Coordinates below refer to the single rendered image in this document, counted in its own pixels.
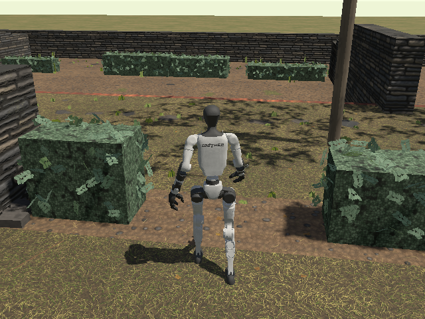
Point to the robot right upper arm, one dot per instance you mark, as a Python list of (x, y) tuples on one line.
[(235, 148)]

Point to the robot left upper arm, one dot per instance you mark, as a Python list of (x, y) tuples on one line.
[(188, 152)]

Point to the right robot forearm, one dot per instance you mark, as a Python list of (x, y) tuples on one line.
[(240, 170)]

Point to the robot left hand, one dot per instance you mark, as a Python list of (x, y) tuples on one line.
[(172, 200)]

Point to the robot left foot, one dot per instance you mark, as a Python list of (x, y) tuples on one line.
[(198, 258)]

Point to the left robot forearm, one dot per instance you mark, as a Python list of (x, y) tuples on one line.
[(181, 175)]

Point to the robot right hand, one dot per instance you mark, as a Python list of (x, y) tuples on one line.
[(234, 175)]

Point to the left robot thigh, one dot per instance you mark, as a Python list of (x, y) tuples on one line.
[(197, 196)]

